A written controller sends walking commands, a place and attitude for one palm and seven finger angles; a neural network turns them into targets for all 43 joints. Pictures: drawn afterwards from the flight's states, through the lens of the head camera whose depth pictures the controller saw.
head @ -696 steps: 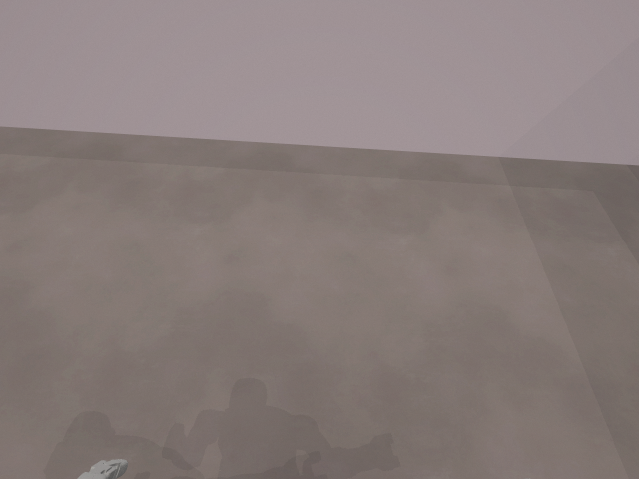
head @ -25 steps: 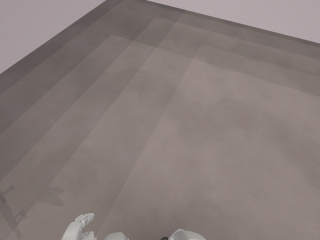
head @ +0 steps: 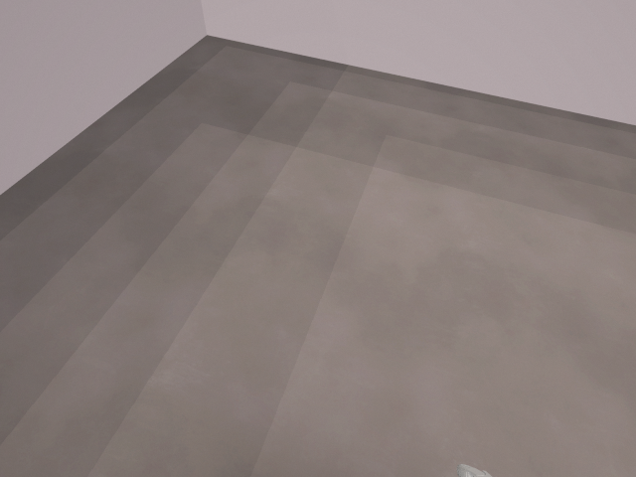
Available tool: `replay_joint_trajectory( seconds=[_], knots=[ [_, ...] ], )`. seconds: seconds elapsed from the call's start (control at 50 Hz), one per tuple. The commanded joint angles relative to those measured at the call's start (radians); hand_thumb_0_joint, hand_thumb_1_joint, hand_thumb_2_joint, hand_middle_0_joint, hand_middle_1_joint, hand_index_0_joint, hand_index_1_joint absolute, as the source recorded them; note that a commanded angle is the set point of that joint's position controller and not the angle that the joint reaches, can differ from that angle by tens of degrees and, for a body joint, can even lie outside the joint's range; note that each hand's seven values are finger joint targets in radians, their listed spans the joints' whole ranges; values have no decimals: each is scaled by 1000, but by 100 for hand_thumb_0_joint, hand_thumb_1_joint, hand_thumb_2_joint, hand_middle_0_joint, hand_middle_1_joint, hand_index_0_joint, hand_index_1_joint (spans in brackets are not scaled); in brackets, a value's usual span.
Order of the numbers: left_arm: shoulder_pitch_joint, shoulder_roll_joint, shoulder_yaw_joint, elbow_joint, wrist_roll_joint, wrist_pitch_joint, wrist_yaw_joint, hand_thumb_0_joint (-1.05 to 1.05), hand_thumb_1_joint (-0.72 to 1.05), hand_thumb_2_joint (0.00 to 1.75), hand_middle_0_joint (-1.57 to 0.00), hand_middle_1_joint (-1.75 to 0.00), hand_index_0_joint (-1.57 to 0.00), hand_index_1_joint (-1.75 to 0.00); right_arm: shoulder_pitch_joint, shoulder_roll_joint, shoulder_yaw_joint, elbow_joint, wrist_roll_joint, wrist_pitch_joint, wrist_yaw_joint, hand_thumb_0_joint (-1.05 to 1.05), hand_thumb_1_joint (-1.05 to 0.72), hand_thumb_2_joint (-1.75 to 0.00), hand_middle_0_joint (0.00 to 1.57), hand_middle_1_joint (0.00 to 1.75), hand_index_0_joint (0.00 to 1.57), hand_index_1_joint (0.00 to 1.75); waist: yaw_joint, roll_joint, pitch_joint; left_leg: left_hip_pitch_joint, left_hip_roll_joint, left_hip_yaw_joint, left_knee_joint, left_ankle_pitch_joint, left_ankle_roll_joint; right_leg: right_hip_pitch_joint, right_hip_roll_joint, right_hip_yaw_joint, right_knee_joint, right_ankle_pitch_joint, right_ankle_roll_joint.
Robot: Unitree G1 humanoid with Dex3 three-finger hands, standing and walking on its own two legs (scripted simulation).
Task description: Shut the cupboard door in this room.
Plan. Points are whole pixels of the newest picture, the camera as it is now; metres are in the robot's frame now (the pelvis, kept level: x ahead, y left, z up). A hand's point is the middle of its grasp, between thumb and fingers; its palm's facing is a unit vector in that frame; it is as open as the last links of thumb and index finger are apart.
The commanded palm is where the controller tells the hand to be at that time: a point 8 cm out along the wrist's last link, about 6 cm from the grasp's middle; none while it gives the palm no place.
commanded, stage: walk around to get in front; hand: left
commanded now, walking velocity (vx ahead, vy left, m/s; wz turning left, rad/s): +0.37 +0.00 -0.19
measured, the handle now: out of the picture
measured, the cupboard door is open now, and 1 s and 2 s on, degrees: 74 74 74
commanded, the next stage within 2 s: walk to a spot facing it in 1.62 s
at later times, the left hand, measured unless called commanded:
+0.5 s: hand (265, 363) +0.31 +0.11 -0.15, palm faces -0.05 -0.97 -0.24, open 7.2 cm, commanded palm none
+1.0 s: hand (256, 297) +0.44 +0.16 -0.18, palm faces +0.00 -0.99 -0.13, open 7.4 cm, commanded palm none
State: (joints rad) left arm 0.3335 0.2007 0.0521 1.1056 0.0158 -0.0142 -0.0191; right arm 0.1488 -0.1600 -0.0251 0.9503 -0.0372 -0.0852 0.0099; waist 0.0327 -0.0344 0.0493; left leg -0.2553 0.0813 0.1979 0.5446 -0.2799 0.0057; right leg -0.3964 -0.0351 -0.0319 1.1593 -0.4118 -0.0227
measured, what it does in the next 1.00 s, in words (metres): walks ahead: right foot, then left foot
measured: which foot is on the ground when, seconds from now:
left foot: down 0.00-0.30, up 0.32-0.80, down 0.82-1.00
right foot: up 0.00-0.28, down 0.30-0.82, up 0.84-1.00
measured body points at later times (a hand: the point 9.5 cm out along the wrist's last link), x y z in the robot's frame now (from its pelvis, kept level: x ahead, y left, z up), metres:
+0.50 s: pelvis +0.22 -0.07 +0.00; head +0.24 -0.09 +0.45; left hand +0.31 +0.16 -0.13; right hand +0.19 -0.30 -0.16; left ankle +0.21 +0.09 -0.64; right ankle +0.23 -0.15 -0.73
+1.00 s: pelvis +0.45 -0.02 +0.00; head +0.48 +0.00 +0.45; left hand +0.45 +0.21 -0.17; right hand +0.51 -0.26 -0.13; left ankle +0.48 +0.06 -0.73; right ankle +0.41 -0.17 -0.64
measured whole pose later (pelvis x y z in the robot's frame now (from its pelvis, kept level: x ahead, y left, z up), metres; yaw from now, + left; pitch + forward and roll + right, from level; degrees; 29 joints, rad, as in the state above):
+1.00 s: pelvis +0.45 -0.02 +0.00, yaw -3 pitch -2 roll -1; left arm 0.29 0.18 0.05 1.13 0.02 -0.02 -0.01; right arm 0.20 -0.16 -0.06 1.03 -0.02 -0.09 -0.01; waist 0.02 -0.03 0.08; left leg -0.24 0.05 0.21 0.51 -0.25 0.06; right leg -0.47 -0.11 -0.05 1.20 -0.33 0.01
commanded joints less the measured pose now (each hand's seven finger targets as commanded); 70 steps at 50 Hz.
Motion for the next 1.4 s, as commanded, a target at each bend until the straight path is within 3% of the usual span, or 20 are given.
replay_joint_trajectory(
  seconds=[0.0, 0.2, 0.26, 0.28, 0.3, 0.32, 0.36, 0.42, 0.7, 0.76, 0.78, 0.8, 0.82, 0.88, 0.96, 1.24, 1.3, 1.32, 1.34, 1.38],
  knots=[
    [-60, 19, 19, -108, 13, -12, -6, 0, 90, 90, -20, -30, -20, -30, 185, -132, -40, 43, 9, 0, -23, 0, -90, -90, 20, 30, 20, 30, -43, 161, 3, 126, 272, -192, -335, 177, 98, -214, -92, 27, 17, 113, 25],
    [-223, 4, 14, -155, 14, -15, -22, 0, 90, 90, -20, -30, -20, -30, 269, -160, -62, 116, 5, 10, -23, 0, -90, -90, 20, 30, 20, 30, -58, 185, 42, 185, 240, -41, -271, 340, 82, -69, -47, -121, -491, 210, 17],
    [90, 96, 36, -55, 18, -39, -9, 0, 90, 90, -20, -30, -20, -30, 241, -169, -58, 121, 15, 16, -16, 0, -90, -90, 20, 30, 20, 30, 102, 57, -126, 84, 161, 36, 146, 518, 18, 387, 8, -134, -642, 260, -28],
    [235, 215, 68, -10, 24, -50, 8, 0, 90, 90, -20, -30, -20, -30, 254, -104, -45, 102, 28, 11, -8, 0, -90, -90, 20, 30, 20, 30, 154, -179, -235, -156, 78, 56, 455, 154, -15, 623, -238, 168, -698, 223, -90],
    [259, 293, 78, 3, 3, -48, 14, 0, 90, 90, -20, -30, -20, -30, 244, -76, -33, 62, 33, 15, -10, 0, -90, -90, 20, 30, 20, 30, 118, -280, -254, -357, -26, -45, 710, -309, -31, 675, -424, 516, -817, 306, -182],
    [178, 286, 78, -19, -6, -48, 19, 0, 90, 90, -20, -30, -20, -30, 189, -92, -38, 66, 36, 22, -13, 0, -90, -90, 20, 30, 20, 30, 114, -246, -229, -396, 21, -174, 820, -267, -18, 581, -437, 526, -869, 212, -184],
    [2, 166, 42, -66, -7, -47, 23, 0, 90, 90, -20, -30, -20, -30, 122, -89, -47, 68, 21, 26, -11, 0, -90, -90, 20, 30, 20, 30, 38, 1, -33, -395, 98, -207, 800, -73, -9, 309, -364, 353, -906, 94, -142],
    [-81, 92, 12, -79, 1, -62, 24, 0, 90, 90, -20, -30, -20, -30, 241, -45, -39, 115, 7, 61, -4, 0, -90, -90, 20, 30, 20, 30, -51, -68, -10, -282, 102, -164, 668, 33, -38, 143, -256, 115, -955, 174, -84],
    [76, 112, 8, 5, 6, -79, 36, 0, 90, 90, -20, -30, -20, -30, -85, -59, -29, -15, 14, 43, 32, 0, -90, -90, 20, 30, 20, 30, 4, -49, 74, -310, 51, -73, 120, 93, -15, 401, -266, -3, -929, 497, -106],
    [61, 122, 10, 11, 5, -72, 37, 0, 90, 90, -20, -30, -20, -30, 61, -99, -41, 23, 8, 30, 17, 0, -90, -90, 20, 30, 20, 30, -79, -6, 5, -34, -16, -23, 18, 73, 17, 353, -233, -63, -689, 735, -76],
    [51, 115, 8, 1, -1, -72, 35, 0, 90, 90, -20, -30, -20, -30, 231, -148, -53, 73, 1, 22, 8, 0, -90, -90, 20, 30, 20, 30, -149, 68, -103, 228, 8, -63, -42, 143, 42, 242, -179, -112, -461, 699, -36],
    [97, 60, 3, -20, -12, -69, 24, 0, 90, 90, -20, -30, -20, -30, 374, -272, -82, 108, -13, 15, -5, 0, -90, -90, 20, 30, 20, 30, -180, 311, -245, 502, 264, -411, -93, 192, 135, -24, -39, -164, -140, 300, 18],
    [51, 47, -6, -59, -11, -77, 21, 0, 90, 90, -20, -30, -20, -30, 433, -313, -88, 131, 4, 26, -12, 0, -90, -90, 20, 30, 20, 30, -187, 378, -272, 554, 401, -611, -202, 244, 205, -181, 20, -67, 80, -153, 16],
    [-90, 33, 4, -62, 3, -62, 9, 0, 90, 90, -20, -30, -20, -30, 233, -175, -56, 88, 10, 15, -20, 0, -90, -90, 20, 30, 20, 30, -109, 124, -34, 216, 328, -415, -275, 187, 148, -244, -105, 25, 148, 26, 16],
    [16, -19, 7, -32, 15, -15, 6, 0, 90, 90, -20, -30, -20, -30, 166, -101, -45, 83, 17, -4, -24, 0, -90, -90, 20, 30, 20, 30, -21, 140, -19, 66, 225, -205, -346, 159, 108, -151, -117, 7, 55, 162, 44],
    [-295, 3, 11, -178, 11, -14, -9, 0, 90, 90, -20, -30, -20, -30, 317, -126, -57, 153, 6, 6, -27, 0, -90, -90, 20, 30, 20, 30, -79, 150, 81, 235, 242, -89, -295, 361, 117, -142, -73, -85, -503, 214, 26],
    [-30, 58, 25, -97, 16, -40, -4, 0, 90, 90, -20, -30, -20, -30, 293, -141, -58, 159, 14, 11, -26, 0, -90, -90, 20, 30, 20, 30, 50, 77, -81, 211, 178, -29, 51, 615, 59, 249, 6, -138, -673, 260, -14],
    [133, 144, 46, -45, 23, -54, 8, 0, 90, 90, -20, -30, -20, -30, 296, -114, -53, 149, 26, 8, -15, 0, -90, -90, 20, 30, 20, 30, 114, -58, -196, -4, 116, 6, 316, 408, 21, 531, -146, 24, -687, 280, -58],
    [246, 253, 69, -12, 12, -58, 21, 0, 90, 90, -20, -30, -20, -30, 306, -48, -34, 110, 33, 5, -12, 0, -90, -90, 20, 30, 20, 30, 114, -276, -278, -301, -44, -11, 611, -258, -22, 737, -405, 431, -759, 446, -163],
    [94, 217, 61, -48, -4, -51, 27, 0, 90, 90, -20, -30, -20, -30, 192, -74, -47, 85, 33, 21, -14, 0, -90, -90, 20, 30, 20, 30, 79, -123, -160, -391, 21, -187, 829, -194, 1, 520, -427, 436, -876, 221, -184]
  ],
)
